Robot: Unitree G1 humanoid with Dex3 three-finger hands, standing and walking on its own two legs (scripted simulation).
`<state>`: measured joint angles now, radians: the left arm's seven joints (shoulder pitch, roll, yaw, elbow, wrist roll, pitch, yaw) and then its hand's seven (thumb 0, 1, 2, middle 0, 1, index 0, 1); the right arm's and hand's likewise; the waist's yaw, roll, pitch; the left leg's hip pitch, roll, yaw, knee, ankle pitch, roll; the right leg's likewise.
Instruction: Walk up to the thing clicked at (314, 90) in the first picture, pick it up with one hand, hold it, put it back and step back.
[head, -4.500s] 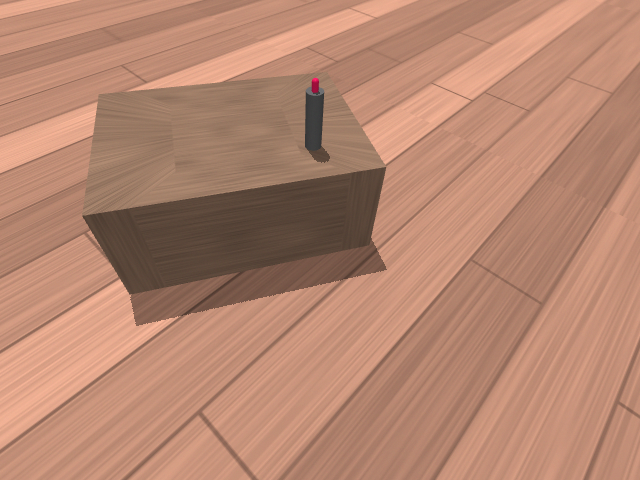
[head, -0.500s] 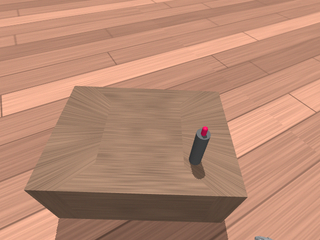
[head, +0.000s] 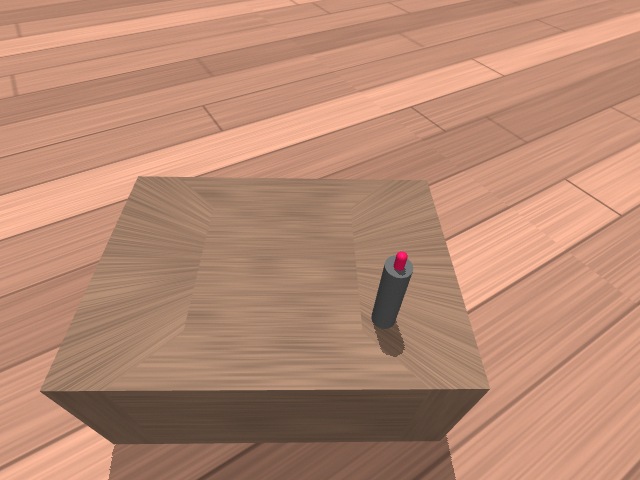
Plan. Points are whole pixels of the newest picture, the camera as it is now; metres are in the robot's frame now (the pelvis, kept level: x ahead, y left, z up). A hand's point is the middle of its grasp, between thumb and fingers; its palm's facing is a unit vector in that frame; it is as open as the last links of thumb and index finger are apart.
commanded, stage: walk up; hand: right
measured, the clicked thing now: (392, 289) +0.53 -0.17 -0.23
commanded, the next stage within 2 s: stand in 0.24 s
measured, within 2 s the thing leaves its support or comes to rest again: neither
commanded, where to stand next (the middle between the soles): +0.04 +0.01 m, yaw +0 degrees
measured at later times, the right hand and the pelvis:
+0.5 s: hand out of the picture +0.10 -0.25 -0.15, palm faces +0.00 +0.94 -0.33, open 7.4 cm; pelvis +0.00 +0.00 +0.00, yaw +0 degrees
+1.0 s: hand out of the picture +0.06 -0.26 -0.16, palm faces -0.03 +0.95 -0.32, open 7.4 cm; pelvis -0.01 -0.01 +0.00, yaw +1 degrees
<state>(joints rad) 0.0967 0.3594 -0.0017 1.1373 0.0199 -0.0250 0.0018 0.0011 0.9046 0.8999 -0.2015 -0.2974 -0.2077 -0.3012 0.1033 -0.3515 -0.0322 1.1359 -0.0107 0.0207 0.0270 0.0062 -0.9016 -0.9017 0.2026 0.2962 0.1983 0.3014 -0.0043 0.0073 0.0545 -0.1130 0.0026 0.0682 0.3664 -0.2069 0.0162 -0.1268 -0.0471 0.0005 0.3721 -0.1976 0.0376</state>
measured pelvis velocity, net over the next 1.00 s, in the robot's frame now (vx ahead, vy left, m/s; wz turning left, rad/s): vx -0.01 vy -0.01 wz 0.02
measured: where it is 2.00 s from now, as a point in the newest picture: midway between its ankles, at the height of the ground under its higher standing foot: outside the picture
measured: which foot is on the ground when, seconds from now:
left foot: down 0.00-1.00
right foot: down 0.00-1.00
